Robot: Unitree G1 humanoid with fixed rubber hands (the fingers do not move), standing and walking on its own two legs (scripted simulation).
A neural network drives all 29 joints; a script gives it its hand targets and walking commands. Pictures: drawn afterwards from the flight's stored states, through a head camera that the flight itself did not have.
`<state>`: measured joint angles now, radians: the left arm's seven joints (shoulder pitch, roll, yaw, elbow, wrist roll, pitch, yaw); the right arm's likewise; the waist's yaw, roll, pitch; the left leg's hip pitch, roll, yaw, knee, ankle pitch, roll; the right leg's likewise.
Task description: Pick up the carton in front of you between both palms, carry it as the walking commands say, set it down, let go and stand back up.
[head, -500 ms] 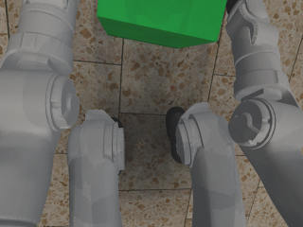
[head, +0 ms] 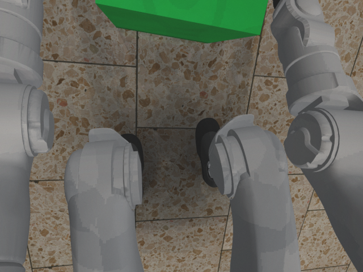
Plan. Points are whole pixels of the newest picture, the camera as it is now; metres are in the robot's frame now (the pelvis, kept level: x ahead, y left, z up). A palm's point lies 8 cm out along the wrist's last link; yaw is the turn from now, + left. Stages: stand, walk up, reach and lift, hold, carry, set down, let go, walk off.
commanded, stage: set down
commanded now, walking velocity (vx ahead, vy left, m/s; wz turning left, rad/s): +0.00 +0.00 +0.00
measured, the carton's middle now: out of the picture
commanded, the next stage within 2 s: let go in 1.14 s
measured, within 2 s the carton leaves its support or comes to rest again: neither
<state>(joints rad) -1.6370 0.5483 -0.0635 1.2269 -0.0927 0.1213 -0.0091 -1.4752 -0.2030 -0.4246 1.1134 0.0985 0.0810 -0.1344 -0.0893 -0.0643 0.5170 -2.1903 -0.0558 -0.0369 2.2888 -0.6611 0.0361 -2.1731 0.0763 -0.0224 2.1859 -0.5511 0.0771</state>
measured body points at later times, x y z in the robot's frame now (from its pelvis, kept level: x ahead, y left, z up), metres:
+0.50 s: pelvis +0.00 -0.01 +0.08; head +0.35 +0.02 +0.35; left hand +0.62 +0.19 -0.04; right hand +0.54 -0.19 -0.05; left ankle +0.09 +0.10 -0.33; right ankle +0.12 -0.13 -0.33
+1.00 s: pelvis +0.02 +0.00 +0.21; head +0.36 +0.03 +0.50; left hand +0.62 +0.20 +0.11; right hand +0.54 -0.19 +0.10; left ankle +0.09 +0.10 -0.33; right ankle +0.12 -0.13 -0.33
